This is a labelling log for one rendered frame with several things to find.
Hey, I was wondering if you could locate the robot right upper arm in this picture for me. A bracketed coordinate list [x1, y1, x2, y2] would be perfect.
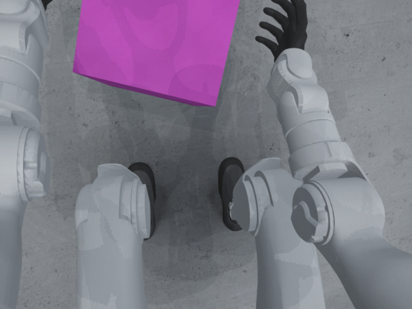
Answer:
[291, 177, 412, 309]

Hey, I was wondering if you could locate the robot left forearm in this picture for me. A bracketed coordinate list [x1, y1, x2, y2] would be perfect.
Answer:
[0, 0, 49, 131]

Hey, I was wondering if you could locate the robot right forearm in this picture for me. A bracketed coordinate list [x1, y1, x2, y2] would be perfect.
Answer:
[267, 48, 385, 222]

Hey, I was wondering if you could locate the right robot hand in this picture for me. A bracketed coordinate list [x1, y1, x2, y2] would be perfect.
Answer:
[255, 0, 308, 63]

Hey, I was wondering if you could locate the robot left upper arm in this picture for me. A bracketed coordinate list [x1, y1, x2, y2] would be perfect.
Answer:
[0, 125, 51, 309]

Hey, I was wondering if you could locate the robot left thigh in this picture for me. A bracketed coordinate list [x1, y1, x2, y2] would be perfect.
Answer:
[76, 175, 151, 309]

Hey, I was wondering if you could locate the robot left shin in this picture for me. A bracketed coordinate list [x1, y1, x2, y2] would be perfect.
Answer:
[75, 164, 142, 233]

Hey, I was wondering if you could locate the carton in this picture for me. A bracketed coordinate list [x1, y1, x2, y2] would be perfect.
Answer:
[73, 0, 240, 107]

